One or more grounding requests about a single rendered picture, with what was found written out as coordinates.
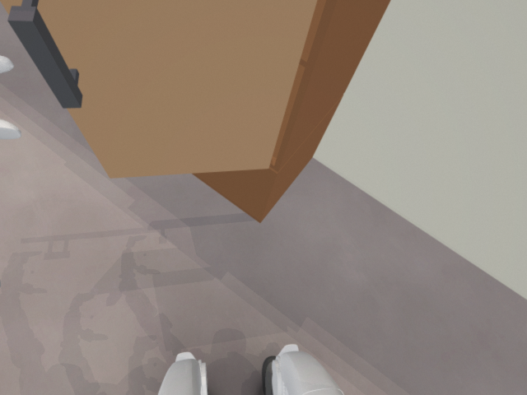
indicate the handle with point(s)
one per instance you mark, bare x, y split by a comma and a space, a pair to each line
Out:
33, 33

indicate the left robot hand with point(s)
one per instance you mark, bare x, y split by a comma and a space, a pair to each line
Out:
7, 130

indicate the left robot thigh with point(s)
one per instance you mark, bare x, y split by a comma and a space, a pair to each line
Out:
185, 377

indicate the right robot thigh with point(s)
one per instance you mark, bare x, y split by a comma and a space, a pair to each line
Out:
298, 373

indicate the cupboard door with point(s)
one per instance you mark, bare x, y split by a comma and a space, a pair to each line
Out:
180, 86

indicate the robot thigh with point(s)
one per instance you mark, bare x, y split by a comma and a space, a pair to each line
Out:
185, 377
298, 373

